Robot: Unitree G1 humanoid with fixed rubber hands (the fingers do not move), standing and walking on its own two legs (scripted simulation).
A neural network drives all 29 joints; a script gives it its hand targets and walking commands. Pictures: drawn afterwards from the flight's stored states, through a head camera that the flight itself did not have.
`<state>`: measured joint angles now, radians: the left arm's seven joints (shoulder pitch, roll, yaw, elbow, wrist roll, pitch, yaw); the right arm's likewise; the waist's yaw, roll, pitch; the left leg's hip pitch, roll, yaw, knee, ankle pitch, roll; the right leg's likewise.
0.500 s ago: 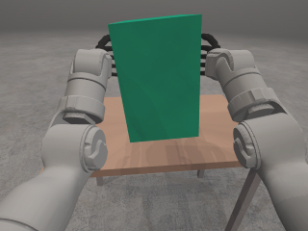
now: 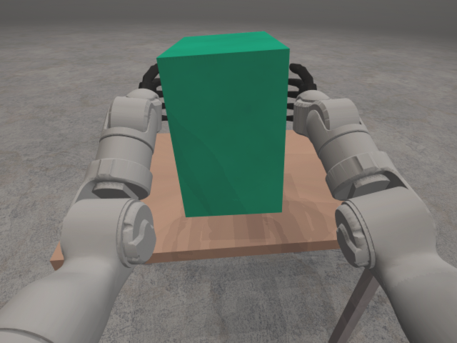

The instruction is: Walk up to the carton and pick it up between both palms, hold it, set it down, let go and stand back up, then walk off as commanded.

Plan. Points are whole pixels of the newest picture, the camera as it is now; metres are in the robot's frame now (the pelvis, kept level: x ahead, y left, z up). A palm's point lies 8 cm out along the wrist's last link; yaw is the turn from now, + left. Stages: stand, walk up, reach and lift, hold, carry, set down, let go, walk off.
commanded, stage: set down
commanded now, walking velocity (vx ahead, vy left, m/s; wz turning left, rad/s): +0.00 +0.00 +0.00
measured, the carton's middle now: (228, 116) +0.45 -0.03 +0.26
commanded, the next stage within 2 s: none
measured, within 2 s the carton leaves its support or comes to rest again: neither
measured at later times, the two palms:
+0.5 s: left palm (147, 100) +0.41 +0.12 +0.31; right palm (304, 99) +0.38 -0.14 +0.32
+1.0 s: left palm (142, 117) +0.43 +0.13 +0.27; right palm (287, 118) +0.40 -0.13 +0.27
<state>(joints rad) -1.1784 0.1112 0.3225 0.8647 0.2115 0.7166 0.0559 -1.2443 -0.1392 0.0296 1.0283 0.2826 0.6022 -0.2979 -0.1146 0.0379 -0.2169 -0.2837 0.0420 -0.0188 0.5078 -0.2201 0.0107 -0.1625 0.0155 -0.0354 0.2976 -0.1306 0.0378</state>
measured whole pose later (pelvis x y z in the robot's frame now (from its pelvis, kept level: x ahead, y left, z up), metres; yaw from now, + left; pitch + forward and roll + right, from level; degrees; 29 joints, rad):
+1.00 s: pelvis +0.01 +0.00 +0.00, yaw +0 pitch -1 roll -3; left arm -1.13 0.13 0.31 0.90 0.21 0.54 0.04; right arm -1.16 -0.02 -0.22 1.00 0.18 0.39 -0.32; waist -0.11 -0.01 -0.14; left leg -0.25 0.04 -0.02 0.50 -0.23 0.01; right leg -0.11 0.02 -0.04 0.26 -0.13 0.04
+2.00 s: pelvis +0.02 +0.01 +0.00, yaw +0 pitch +1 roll -4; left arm -1.13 0.16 0.31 1.14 0.21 0.30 0.02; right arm -1.03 0.12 -0.49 1.00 -0.08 0.22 -0.30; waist -0.11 -0.02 -0.08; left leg -0.25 0.04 -0.02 0.50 -0.25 0.01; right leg -0.11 0.02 -0.04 0.23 -0.13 0.04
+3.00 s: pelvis +0.03 +0.01 +0.00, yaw +0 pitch +3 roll -4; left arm -1.12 0.18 0.31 1.26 0.21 0.15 -0.04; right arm -0.95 0.20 -0.62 0.95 -0.26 0.10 -0.26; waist -0.12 -0.03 -0.07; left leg -0.30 0.04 -0.02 0.50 -0.25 0.01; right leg -0.16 0.01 -0.04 0.24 -0.14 0.04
